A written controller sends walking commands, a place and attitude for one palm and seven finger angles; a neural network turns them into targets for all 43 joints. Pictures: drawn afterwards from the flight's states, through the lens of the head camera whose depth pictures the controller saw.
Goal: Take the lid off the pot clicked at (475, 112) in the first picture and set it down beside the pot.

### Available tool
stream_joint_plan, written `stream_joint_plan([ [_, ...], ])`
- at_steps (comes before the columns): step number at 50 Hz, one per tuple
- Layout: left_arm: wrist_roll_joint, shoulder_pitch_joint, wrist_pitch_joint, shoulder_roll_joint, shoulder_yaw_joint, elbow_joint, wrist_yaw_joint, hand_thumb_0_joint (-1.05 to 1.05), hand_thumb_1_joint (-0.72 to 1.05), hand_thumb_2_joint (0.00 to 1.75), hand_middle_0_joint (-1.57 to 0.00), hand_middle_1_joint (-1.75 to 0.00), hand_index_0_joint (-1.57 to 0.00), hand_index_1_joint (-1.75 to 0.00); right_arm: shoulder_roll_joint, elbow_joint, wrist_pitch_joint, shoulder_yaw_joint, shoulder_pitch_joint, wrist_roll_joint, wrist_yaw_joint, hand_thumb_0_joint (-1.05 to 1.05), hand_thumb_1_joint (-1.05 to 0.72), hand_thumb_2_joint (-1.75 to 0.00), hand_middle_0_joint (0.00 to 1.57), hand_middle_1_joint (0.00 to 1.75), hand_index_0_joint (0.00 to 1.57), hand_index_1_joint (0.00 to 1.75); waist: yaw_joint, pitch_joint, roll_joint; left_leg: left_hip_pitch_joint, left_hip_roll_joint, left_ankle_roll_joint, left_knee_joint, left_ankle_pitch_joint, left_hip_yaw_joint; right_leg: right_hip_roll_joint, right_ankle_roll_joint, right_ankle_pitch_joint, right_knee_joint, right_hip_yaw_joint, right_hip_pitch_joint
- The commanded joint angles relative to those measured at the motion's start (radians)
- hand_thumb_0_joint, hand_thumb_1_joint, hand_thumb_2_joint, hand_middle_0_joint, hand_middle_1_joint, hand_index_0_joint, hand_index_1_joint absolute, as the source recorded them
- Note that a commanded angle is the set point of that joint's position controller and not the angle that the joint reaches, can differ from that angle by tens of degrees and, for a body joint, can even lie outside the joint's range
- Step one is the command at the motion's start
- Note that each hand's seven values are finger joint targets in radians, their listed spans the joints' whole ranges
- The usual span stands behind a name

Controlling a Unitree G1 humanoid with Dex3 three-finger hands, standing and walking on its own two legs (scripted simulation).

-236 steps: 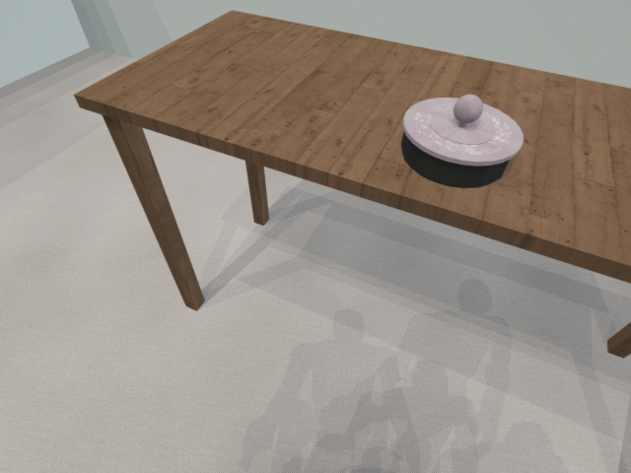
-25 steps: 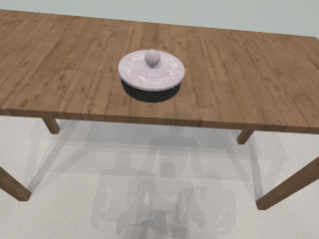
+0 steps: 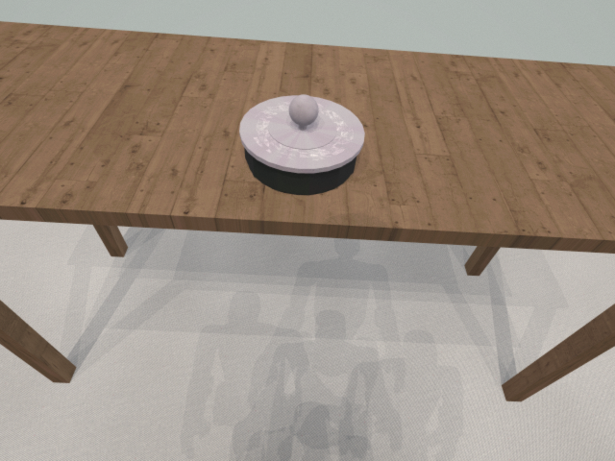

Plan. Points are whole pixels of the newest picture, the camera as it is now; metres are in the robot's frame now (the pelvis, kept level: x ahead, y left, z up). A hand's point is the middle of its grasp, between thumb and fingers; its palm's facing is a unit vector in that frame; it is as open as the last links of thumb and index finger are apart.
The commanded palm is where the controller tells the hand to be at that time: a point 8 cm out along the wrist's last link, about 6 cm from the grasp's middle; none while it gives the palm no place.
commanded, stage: look again from close up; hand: left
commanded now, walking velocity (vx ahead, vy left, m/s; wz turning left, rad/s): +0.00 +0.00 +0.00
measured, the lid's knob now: (303, 110) +0.56 +0.06 +0.17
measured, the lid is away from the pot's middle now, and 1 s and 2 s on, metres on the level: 0.00 0.00 0.00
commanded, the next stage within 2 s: shuffle to correct the standing spot in 0.32 s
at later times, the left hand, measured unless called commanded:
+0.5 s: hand out of the picture -0.03 +0.16 -0.18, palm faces +0.05 -0.98 -0.17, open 7.4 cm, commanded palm none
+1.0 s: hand out of the picture -0.02 +0.11 -0.19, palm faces +0.10 -0.99 -0.10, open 7.4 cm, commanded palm none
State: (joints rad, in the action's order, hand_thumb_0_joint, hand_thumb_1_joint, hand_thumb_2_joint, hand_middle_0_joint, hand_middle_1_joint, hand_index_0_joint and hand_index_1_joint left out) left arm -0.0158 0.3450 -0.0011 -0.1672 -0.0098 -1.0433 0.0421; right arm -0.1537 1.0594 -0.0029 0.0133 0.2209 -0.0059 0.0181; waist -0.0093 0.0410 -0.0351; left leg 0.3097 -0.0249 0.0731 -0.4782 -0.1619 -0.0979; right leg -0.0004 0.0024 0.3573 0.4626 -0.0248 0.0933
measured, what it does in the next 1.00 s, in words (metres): steps on the spot: left foot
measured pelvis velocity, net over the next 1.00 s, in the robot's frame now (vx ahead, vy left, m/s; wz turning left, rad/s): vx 0.06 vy -0.03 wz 0.00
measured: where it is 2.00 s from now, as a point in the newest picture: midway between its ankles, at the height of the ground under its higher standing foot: outside the picture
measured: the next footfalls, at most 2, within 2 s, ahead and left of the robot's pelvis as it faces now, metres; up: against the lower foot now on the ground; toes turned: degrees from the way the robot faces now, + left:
left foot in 1.00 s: +0.15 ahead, +0.06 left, +0.00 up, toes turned +6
right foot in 1.42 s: +0.20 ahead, -0.26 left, +0.00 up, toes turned -1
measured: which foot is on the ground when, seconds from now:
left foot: down 0.00-0.74, up 0.76-0.98, down 1.00-1.00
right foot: down 0.00-1.00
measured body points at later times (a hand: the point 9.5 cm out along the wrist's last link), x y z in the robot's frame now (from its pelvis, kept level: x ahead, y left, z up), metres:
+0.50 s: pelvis +0.00 +0.00 +0.00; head +0.01 +0.01 +0.45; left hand -0.03 +0.21 -0.16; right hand +0.01 -0.23 -0.15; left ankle +0.06 +0.07 -0.74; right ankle -0.07 -0.12 -0.74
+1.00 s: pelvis +0.06 -0.03 -0.02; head +0.10 -0.01 +0.43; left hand -0.03 +0.16 -0.18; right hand +0.13 -0.27 -0.16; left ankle +0.11 +0.05 -0.74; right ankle -0.06 -0.12 -0.73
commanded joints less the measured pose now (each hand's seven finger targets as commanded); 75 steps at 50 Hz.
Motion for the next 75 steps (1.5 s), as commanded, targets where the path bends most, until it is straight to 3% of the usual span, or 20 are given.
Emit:
stream_joint_plan([
  [1, -0.004, 0.089, 0.012, -0.083, -0.017, 0.021, 0.000, 0.00, 0.90, 0.90, -0.20, -0.30, -0.20, -0.30, -0.108, -0.041, -0.018, 0.024, 0.027, -0.001, 0.008, 0.00, -0.90, -0.90, 0.20, 0.30, 0.20, 0.30, 0.001, 0.021, 0.052, -0.108, 0.137, -0.019, 0.129, -0.068, 0.198, 0.089, 0.045, -0.066, -0.103, 0.084, 0.156],
  [21, -0.002, 0.111, 0.013, -0.055, -0.019, 0.003, 0.001, 0.00, 0.90, 0.90, -0.20, -0.30, -0.20, -0.30, -0.086, -0.019, -0.017, 0.025, 0.072, 0.000, 0.013, 0.00, -0.90, -0.90, 0.20, 0.30, 0.20, 0.30, 0.004, 0.025, 0.050, -0.114, 0.134, -0.023, 0.139, -0.060, 0.200, 0.089, 0.048, -0.076, -0.112, 0.083, 0.153],
  [31, -0.009, 0.169, -0.006, -0.025, -0.033, -0.006, -0.023, 0.00, 0.90, 0.90, -0.20, -0.30, -0.20, -0.30, -0.130, -0.025, -0.008, 0.058, 0.087, -0.012, 0.017, 0.00, -0.90, -0.90, 0.20, 0.30, 0.20, 0.30, -0.002, 0.049, 0.111, 0.005, 0.219, 0.019, 0.302, -0.488, 0.339, 0.010, 0.047, 0.069, 0.013, -0.018, 0.141],
  [34, -0.009, 0.197, 0.001, -0.032, -0.040, -0.008, -0.027, 0.00, 0.90, 0.90, -0.20, -0.30, -0.20, -0.30, -0.100, -0.035, -0.011, 0.061, 0.076, -0.010, 0.017, 0.00, -0.90, -0.90, 0.20, 0.30, 0.20, 0.30, -0.015, 0.032, 0.028, 0.036, 0.167, -0.007, 0.197, -0.397, 0.243, 0.048, 0.067, 0.078, -0.107, 0.037, 0.089],
  [36, -0.008, 0.186, 0.007, -0.061, -0.048, -0.002, -0.022, 0.00, 0.90, 0.90, -0.20, -0.30, -0.20, -0.30, -0.058, -0.047, -0.013, 0.054, 0.062, -0.007, 0.014, 0.00, -0.90, -0.90, 0.20, 0.30, 0.20, 0.30, -0.008, 0.068, -0.139, 0.097, 0.067, -0.046, -0.067, -0.236, 0.074, 0.158, 0.125, 0.159, -0.245, 0.203, 0.084],
  [37, -0.005, 0.176, 0.014, -0.072, -0.051, 0.004, -0.018, 0.00, 0.90, 0.90, -0.20, -0.30, -0.20, -0.30, -0.042, -0.054, -0.021, 0.049, 0.045, -0.008, 0.010, 0.00, -0.90, -0.90, 0.20, 0.30, 0.20, 0.30, -0.009, 0.086, -0.206, 0.152, 0.038, -0.057, -0.186, -0.178, 0.020, 0.226, 0.167, 0.061, -0.272, 0.277, 0.050],
  [41, -0.016, 0.220, 0.034, -0.058, -0.057, -0.005, -0.010, 0.00, 0.90, 0.90, -0.20, -0.30, -0.20, -0.30, -0.039, -0.085, -0.035, 0.053, -0.048, -0.010, 0.012, 0.00, -0.90, -0.90, 0.20, 0.30, 0.20, 0.30, -0.032, 0.107, -0.047, 0.381, 0.049, -0.060, -0.452, -0.346, 0.014, 0.266, 0.264, -0.582, -0.137, 0.265, -0.148],
  [44, -0.016, 0.213, 0.037, -0.074, -0.061, -0.008, -0.007, 0.00, 0.90, 0.90, -0.20, -0.30, -0.20, -0.30, -0.020, -0.103, -0.038, 0.048, -0.072, -0.005, 0.009, 0.00, -0.90, -0.90, 0.20, 0.30, 0.20, 0.30, -0.029, 0.090, -0.040, 0.331, 0.040, -0.057, -0.387, -0.316, -0.018, 0.228, 0.239, -0.719, -0.101, 0.197, -0.153],
  [47, -0.006, 0.111, 0.039, -0.088, -0.058, 0.013, -0.013, 0.00, 0.90, 0.90, -0.20, -0.30, -0.20, -0.30, -0.018, -0.064, -0.047, 0.048, 0.098, -0.006, 0.019, 0.00, -0.90, -0.90, 0.20, 0.30, 0.20, 0.30, 0.076, 0.017, -0.081, -0.047, -0.006, -0.048, -0.100, -0.098, -0.070, 0.141, 0.156, -0.846, 0.086, 0.071, 0.005],
  [48, 0.001, 0.109, 0.039, -0.086, -0.058, 0.018, -0.018, 0.00, 0.90, 0.90, -0.20, -0.30, -0.20, -0.30, -0.056, -0.029, -0.051, 0.057, 0.213, -0.006, 0.029, 0.00, -0.90, -0.90, 0.20, 0.30, 0.20, 0.30, 0.119, -0.064, -0.065, -0.269, 0.037, -0.023, -0.036, 0.043, 0.004, 0.104, 0.116, -0.774, 0.261, 0.053, 0.099],
  [50, 0.018, 0.094, 0.039, -0.024, -0.047, 0.073, -0.027, 0.00, 0.90, 0.90, -0.20, -0.30, -0.20, -0.30, -0.210, -0.016, -0.048, 0.084, 0.354, -0.018, 0.044, 0.00, -0.90, -0.90, 0.20, 0.30, 0.20, 0.30, 0.143, -0.133, 0.241, -0.470, 0.488, 0.200, 0.101, 0.525, 0.589, -0.053, 0.034, 0.196, 0.746, 0.021, 0.453],
  [51, 0.007, 0.077, 0.027, -0.066, -0.063, 0.083, -0.017, 0.00, 0.90, 0.90, -0.20, -0.30, -0.20, -0.30, -0.203, -0.031, -0.032, 0.077, 0.313, -0.014, 0.040, 0.00, -0.90, -0.90, 0.20, 0.30, 0.20, 0.30, 0.125, -0.099, 0.131, -0.363, 0.523, 0.244, 0.136, 0.509, 0.582, -0.017, 0.056, 0.215, 0.855, 0.113, 0.459],
  [53, -0.012, 0.014, 0.012, -0.045, -0.073, 0.088, -0.023, 0.00, 0.90, 0.90, -0.20, -0.30, -0.20, -0.30, -0.121, -0.067, -0.045, 0.051, 0.155, -0.018, 0.039, 0.00, -0.90, -0.90, 0.20, 0.30, 0.20, 0.30, 0.051, 0.071, 0.162, -0.074, 0.442, 0.170, 0.220, 0.225, 0.474, 0.040, 0.030, 0.119, 0.853, 0.125, 0.482],
  [56, -0.014, 0.041, -0.014, -0.029, -0.075, 0.091, -0.046, 0.00, 0.90, 0.90, -0.20, -0.30, -0.20, -0.30, -0.100, -0.091, -0.060, 0.043, 0.060, -0.021, 0.036, 0.00, -0.90, -0.90, 0.20, 0.30, 0.20, 0.30, -0.008, 0.062, 0.166, 0.012, 0.354, 0.112, 0.242, 0.128, 0.298, 0.070, 0.014, 0.011, 0.768, 0.115, 0.435],
  [65, -0.012, -0.156, -0.027, -0.042, -0.065, 0.205, -0.066, 0.00, 0.90, 0.90, -0.20, -0.30, -0.20, -0.30, -0.189, -0.120, -0.029, 0.087, 0.100, -0.039, 0.019, 0.00, -0.90, -0.90, 0.20, 0.30, 0.20, 0.30, 0.057, -0.006, 0.217, -0.063, 0.289, 0.053, 0.202, 0.063, 0.179, 0.057, -0.038, -0.034, 0.299, -0.027, 0.374],
  [69, -0.007, 0.017, 0.019, -0.113, -0.077, 0.154, -0.048, 0.00, 0.90, 0.90, -0.20, -0.30, -0.20, -0.30, -0.140, -0.133, -0.015, 0.075, 0.079, -0.028, 0.008, 0.00, -0.90, -0.90, 0.20, 0.30, 0.20, 0.30, -0.030, -0.123, 0.055, 0.040, 0.146, -0.058, -0.081, -0.009, 0.086, 0.051, -0.035, -0.220, -0.054, 0.002, -0.004],
  [70, -0.017, 0.049, 0.029, -0.219, -0.094, 0.141, -0.032, 0.00, 0.90, 0.90, -0.20, -0.30, -0.20, -0.30, -0.060, -0.140, -0.012, 0.058, 0.110, -0.017, 0.004, 0.00, -0.90, -0.90, 0.20, 0.30, 0.20, 0.30, -0.036, -0.168, -0.234, 0.217, 0.055, -0.104, -0.250, -0.342, 0.015, 0.277, 0.020, -0.377, -0.097, 0.247, -0.122],
  [71, -0.010, 0.045, 0.027, -0.254, -0.094, 0.152, -0.029, 0.00, 0.90, 0.90, -0.20, -0.30, -0.20, -0.30, -0.073, -0.155, 0.000, 0.056, 0.090, -0.012, 0.011, 0.00, -0.90, -0.90, 0.20, 0.30, 0.20, 0.30, -0.056, -0.167, -0.293, 0.211, 0.050, -0.105, -0.371, -0.499, 0.071, 0.393, 0.108, -0.512, -0.117, 0.370, -0.050],
  [72, -0.012, 0.012, 0.029, -0.231, -0.081, 0.157, -0.027, 0.00, 0.90, 0.90, -0.20, -0.30, -0.20, -0.30, -0.079, -0.150, 0.002, 0.056, 0.074, -0.010, 0.012, 0.00, -0.90, -0.90, 0.20, 0.30, 0.20, 0.30, -0.046, -0.125, -0.182, 0.189, 0.060, -0.096, -0.432, -0.477, 0.112, 0.383, 0.158, -0.562, -0.101, 0.333, 0.021],
  [75, -0.011, -0.065, 0.024, -0.208, -0.087, 0.177, -0.003, 0.00, 0.90, 0.90, -0.20, -0.30, -0.20, -0.30, -0.106, -0.121, 0.024, 0.065, 0.088, -0.009, 0.015, 0.00, -0.90, -0.90, 0.20, 0.30, 0.20, 0.30, -0.016, -0.095, -0.226, 0.240, 0.045, -0.118, -0.591, -0.392, 0.119, 0.329, 0.182, -0.841, -0.022, 0.300, 0.016],
])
